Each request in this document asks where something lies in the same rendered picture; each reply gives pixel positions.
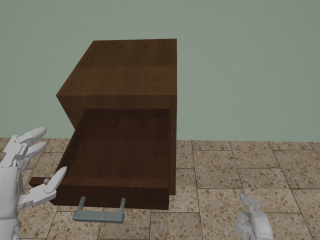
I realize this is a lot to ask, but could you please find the handle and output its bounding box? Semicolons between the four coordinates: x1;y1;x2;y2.
72;196;126;224

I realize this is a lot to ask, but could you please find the drawer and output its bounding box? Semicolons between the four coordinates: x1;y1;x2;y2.
28;108;171;210

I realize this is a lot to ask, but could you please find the robot left forearm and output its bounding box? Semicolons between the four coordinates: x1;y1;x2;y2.
0;217;22;240

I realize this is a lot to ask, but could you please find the robot left hand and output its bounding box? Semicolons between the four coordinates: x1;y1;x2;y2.
0;126;67;218

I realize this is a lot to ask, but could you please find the robot right hand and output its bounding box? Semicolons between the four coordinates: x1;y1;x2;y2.
234;192;274;240

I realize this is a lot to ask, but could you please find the cabinet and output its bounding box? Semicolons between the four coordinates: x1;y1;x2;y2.
56;38;177;196

